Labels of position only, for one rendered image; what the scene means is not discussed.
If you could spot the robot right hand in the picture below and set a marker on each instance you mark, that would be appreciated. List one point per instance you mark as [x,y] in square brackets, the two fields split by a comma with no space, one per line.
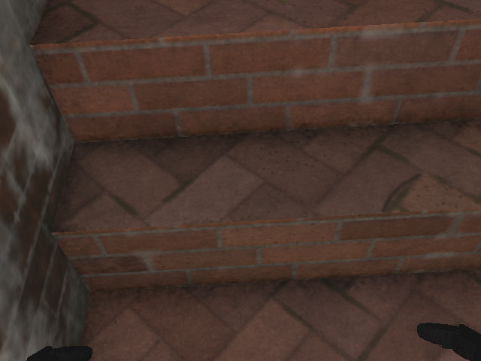
[463,340]

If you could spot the robot left hand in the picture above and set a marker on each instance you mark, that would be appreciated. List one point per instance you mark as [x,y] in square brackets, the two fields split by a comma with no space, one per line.
[71,353]

